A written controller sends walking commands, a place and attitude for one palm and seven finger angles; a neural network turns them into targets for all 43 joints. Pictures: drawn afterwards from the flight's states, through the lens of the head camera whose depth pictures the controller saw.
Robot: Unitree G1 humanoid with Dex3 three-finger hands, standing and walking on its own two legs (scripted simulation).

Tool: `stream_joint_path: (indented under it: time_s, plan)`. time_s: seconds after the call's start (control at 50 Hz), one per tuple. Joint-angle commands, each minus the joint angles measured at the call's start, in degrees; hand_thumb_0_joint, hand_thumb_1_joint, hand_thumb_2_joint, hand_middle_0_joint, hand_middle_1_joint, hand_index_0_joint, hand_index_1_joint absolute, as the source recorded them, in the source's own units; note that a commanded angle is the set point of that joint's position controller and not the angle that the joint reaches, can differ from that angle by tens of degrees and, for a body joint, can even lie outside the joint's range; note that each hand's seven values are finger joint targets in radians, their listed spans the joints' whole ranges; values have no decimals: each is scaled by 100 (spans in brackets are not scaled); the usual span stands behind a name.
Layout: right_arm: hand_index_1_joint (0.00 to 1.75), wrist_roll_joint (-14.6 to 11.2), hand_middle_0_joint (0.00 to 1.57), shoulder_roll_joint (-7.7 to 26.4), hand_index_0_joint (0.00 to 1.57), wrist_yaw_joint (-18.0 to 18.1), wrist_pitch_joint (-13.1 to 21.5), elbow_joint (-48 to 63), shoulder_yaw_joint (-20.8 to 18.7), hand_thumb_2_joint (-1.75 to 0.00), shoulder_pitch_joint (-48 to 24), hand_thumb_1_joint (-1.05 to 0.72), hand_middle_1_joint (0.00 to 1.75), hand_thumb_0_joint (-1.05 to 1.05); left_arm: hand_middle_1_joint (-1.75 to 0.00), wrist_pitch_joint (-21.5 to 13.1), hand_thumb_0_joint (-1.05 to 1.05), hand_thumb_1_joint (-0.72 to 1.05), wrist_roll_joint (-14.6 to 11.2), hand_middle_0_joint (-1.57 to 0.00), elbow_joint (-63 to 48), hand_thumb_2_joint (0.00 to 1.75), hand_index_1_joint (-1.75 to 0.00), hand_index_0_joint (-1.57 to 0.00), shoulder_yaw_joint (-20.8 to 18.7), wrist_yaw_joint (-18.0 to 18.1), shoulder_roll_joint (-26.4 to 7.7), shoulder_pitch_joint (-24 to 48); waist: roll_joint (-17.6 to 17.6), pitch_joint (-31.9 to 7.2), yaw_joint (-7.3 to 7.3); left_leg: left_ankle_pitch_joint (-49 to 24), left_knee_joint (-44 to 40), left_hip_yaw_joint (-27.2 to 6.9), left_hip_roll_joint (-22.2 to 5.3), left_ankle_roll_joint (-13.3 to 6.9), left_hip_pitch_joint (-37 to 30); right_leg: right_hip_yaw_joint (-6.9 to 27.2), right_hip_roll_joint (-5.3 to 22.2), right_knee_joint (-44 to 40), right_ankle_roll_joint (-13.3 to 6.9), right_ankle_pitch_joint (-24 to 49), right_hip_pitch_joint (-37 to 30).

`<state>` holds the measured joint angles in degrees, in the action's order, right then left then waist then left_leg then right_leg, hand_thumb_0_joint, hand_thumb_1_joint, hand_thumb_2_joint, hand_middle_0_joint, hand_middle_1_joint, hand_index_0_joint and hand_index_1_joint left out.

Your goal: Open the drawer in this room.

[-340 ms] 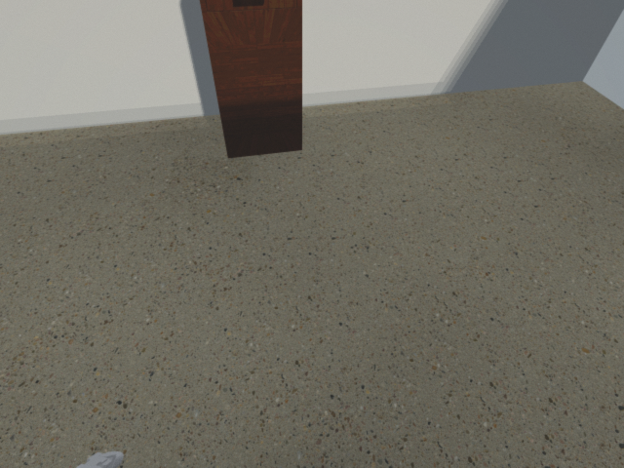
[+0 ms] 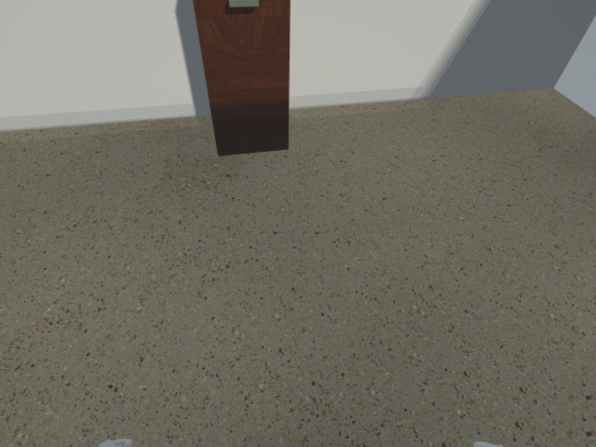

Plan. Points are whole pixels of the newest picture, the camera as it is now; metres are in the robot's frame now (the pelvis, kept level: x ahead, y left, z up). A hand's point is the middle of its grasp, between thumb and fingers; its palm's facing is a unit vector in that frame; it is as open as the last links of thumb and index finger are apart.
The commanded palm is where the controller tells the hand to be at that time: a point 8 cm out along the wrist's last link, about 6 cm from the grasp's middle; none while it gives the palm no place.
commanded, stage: stand and wait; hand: left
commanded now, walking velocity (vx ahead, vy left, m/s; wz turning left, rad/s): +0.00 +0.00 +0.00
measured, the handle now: (243, 0) +1.70 +0.34 +0.01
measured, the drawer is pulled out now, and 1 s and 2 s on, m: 0.00 0.00 0.00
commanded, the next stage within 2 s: turn or walk to find it in 0.56 s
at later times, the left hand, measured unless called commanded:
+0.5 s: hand out of the picture +0.06 +0.25 -0.15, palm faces -0.03 -0.94 -0.34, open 7.4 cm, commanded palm none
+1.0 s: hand out of the picture +0.02 +0.22 -0.17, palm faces +0.01 -0.96 -0.27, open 7.4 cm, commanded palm none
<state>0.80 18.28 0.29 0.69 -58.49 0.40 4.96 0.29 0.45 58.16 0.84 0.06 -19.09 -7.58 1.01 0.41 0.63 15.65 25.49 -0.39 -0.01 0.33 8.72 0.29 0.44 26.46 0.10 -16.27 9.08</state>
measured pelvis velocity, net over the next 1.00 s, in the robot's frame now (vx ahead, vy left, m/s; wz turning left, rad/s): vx -0.03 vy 0.00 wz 0.03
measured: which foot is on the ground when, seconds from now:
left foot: down 0.00-1.00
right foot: down 0.00-1.00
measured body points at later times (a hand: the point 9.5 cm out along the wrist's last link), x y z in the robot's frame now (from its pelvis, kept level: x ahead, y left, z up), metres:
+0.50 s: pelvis -0.02 +0.00 +0.00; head -0.02 +0.00 +0.45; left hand +0.06 +0.30 -0.13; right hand +0.06 -0.30 -0.13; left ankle -0.02 +0.12 -0.74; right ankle -0.02 -0.12 -0.74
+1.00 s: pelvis -0.03 +0.00 +0.00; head -0.02 +0.01 +0.45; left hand +0.02 +0.27 -0.15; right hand +0.05 -0.26 -0.14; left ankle -0.02 +0.12 -0.74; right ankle -0.02 -0.12 -0.74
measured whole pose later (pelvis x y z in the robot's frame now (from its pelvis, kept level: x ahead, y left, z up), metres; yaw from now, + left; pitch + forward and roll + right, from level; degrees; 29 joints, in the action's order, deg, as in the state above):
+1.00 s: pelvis -0.03 +0.00 +0.00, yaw +2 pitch -2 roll +0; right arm 0.3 14.6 -0.3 0.0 -62.9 0.8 8.7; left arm 0.7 0.5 61.6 1.2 0.4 -16.1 -10.7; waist 0.9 1.7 0.7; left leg 13.3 25.6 -1.8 0.5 0.3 10.6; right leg -1.1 0.9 26.0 0.3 -14.2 10.1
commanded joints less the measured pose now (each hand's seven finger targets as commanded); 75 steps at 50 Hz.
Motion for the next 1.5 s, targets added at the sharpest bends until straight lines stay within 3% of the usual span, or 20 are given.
stream_joint_path:
  time_s: [0.0, 0.24, 0.36, 0.58, 0.68, 0.74, 0.84, 1.06, 1.14, 1.18, 1.22, 1.28, 1.32, 1.36, 1.38, 1.4, 1.42, 1.44, 1.46, 1.48]
  plan:
    - [30, 7, 20, 1209, 20, 90, 119, 319, -297, -90, -281, -90, 30, 0, -30, -157, 0, 90, 9, -20, -357, 90, -30, -20, -315, 85, -1201, 256, -167, -362, -61, -1621, -338, -391, -616, -235, -160, 496, 643, -401, -231, 1674, -88]
    - [30, -25, 20, 1255, 20, 71, 101, 42, -263, -90, -155, -90, 30, 0, -30, -162, 0, 90, 5, -20, -105, 90, -30, -20, -292, 66, -1237, 233, -45, -174, -62, -1121, -562, -431, -644, -211, -85, 584, 636, -660, -227, 1191, -52]
    - [30, -27, 20, 1284, 20, 63, 122, -54, -243, -90, -114, -90, 30, 0, -30, -168, 0, 90, 0, -20, -34, 90, -30, -20, -282, 62, -1244, 200, -105, -269, -47, -1148, -622, -452, -669, -214, -122, 597, 646, -690, -220, 1166, -114]
    - [30, -21, 20, 1278, 20, 34, 106, -104, -247, -90, -93, -90, 30, 0, -30, -149, 0, 90, 14, -20, -24, 90, -30, -20, -284, 56, -1244, 231, -132, -88, -47, -924, -683, -539, -640, -217, 54, 574, 640, -738, -186, 725, 22]
    - [30, -6, 20, 750, 20, 15, -22, -20, -166, -90, 154, -90, 30, 0, -30, -15, 0, 90, 14, -20, -60, 90, -30, -20, -235, 121, -788, -105, -60, -203, -12, -1154, -307, -543, -567, -160, 371, 440, 761, -439, -90, 835, -6]
    - [30, -9, 20, 785, 20, 19, -32, 9, -188, -90, 235, -90, 30, 0, -30, -38, 0, 90, 21, -20, -143, 90, -30, -20, -237, 124, -830, -55, 36, -218, -56, -1173, -239, -560, -550, -145, 296, 478, 763, -445, -130, 824, 114]
    - [30, -30, 20, 867, 20, 29, 18, -40, -218, -90, 215, -90, 30, 0, -30, -89, 0, 90, 16, -20, -133, 90, -30, -20, -240, 125, -843, -58, -126, -225, -50, -1341, -309, -650, -593, -185, 210, 415, 686, -421, -130, 936, 66]
    - [30, -43, 20, 983, 20, 49, 82, -120, -272, -90, 107, -90, 30, 0, -30, -146, 0, 90, 34, -20, 49, 90, -30, -20, -269, 100, -903, -125, -158, 11, -30, -829, -616, -718, -599, -239, 187, 443, 631, -728, -140, 448, 107]
    - [30, -26, 20, 581, 20, 18, -20, -82, -202, -90, 287, -90, 30, 0, -30, -24, 0, 90, 33, -20, 53, 90, -30, -20, -245, 145, -544, -313, -244, 28, -12, -940, -468, -791, -586, -212, 567, 256, 679, -472, -49, 428, 27]
    - [30, -10, 20, 423, 20, 8, -87, -6, -172, -90, 384, -90, 30, 0, -30, 39, 0, 90, 32, -20, 24, 90, -30, -20, -237, 163, -404, -455, -179, 45, 13, -893, -330, -815, -536, -199, 832, 227, 743, -386, -18, 332, 42]
    - [30, 1, 20, 428, 20, -1, -135, 112, -194, -90, 433, -90, 30, 0, -30, 63, 0, 90, 38, -20, -77, 90, -30, -20, -279, 173, -471, -507, -3, -9, 20, -956, -41, -758, -432, -173, 1016, 282, 896, -353, -82, 415, 31]
    - [30, -2, 20, 379, 20, -6, -198, 293, -260, -90, 551, -90, 30, 0, -30, 77, 0, 90, 49, -20, -273, 90, -30, -20, -374, 193, -654, -549, 488, -230, 14, -910, 789, -456, -211, -95, 1110, 493, 1440, -425, -391, 680, 57]
    - [30, 1, 20, 303, 20, -3, -239, 377, -316, -90, 667, -90, 30, 0, -30, 75, 0, 90, 68, -20, -428, 90, -30, -20, -409, 208, -697, -489, 767, -208, -38, -316, 1392, -200, -125, -35, 1050, 596, 1805, -437, -669, 1012, 312]
    - [30, -5, 20, 217, 20, -25, -250, 410, -340, -90, 797, -90, 30, 0, -30, 94, 0, 90, 89, -20, -562, 90, -30, -20, -415, 223, -661, -322, 777, -97, -134, 180, 1298, -23, -211, -8, 895, 365, 1910, -184, -751, 1239, 599]
    - [30, -1, 20, 200, 20, -42, -233, 407, -349, -90, 911, -90, 30, 0, -30, 109, 0, 90, 88, -20, -619, 90, -30, -20, -425, 217, -621, -288, 571, -104, -192, -310, 885, -53, -285, -38, 606, 98, 1769, 121, -589, 1143, 798]
    - [30, 29, 20, 358, 20, -52, -196, 411, -369, -90, 1080, -90, 30, 0, -30, 146, 0, 90, 65, -20, -679, 90, -30, -20, -420, 205, -483, -284, -206, -143, -257, -1102, 290, -762, -626, -228, 404, -388, 1254, 851, -243, 584, 1098]
    - [30, 87, 20, 705, 20, -44, -160, 430, -446, -90, 1243, -90, 30, 0, -30, 184, 0, 90, 29, -20, -765, 90, -30, -20, -381, 203, -190, -165, -1630, 25, -357, -1652, -686, -2483, -1399, -698, 505, -816, 286, 2086, 188, -900, 1524]
    - [30, 45, 20, 799, 20, 20, -136, 402, -489, -90, 1370, -90, 30, 0, -30, 178, 0, 90, 59, -20, -870, 90, -30, -20, -374, 235, -224, -51, -1792, 86, -368, -1777, -1111, -3200, -1720, -1122, 443, -274, 137, 3022, 199, -1892, 1836]
    - [30, 31, 20, 763, 20, 68, -141, 427, -490, -90, 1284, -90, 30, 0, -30, 174, 0, 90, 61, -20, -852, 90, -30, -20, -408, 223, -218, -71, -1251, 54, -286, -1564, -1043, -3139, -1711, -1299, 471, 74, 248, 3445, 151, -1748, 1956]
    - [30, 37, 20, 683, 20, 89, -139, 487, -483, -90, 1095, -90, 30, 0, -30, 156, 0, 90, 56, -20, -795, 90, -30, -20, -423, 196, -159, -107, -927, 11, -184, -1439, -913, -2839, -1538, -1292, 422, 157, 281, 3577, 163, -1467, 1989]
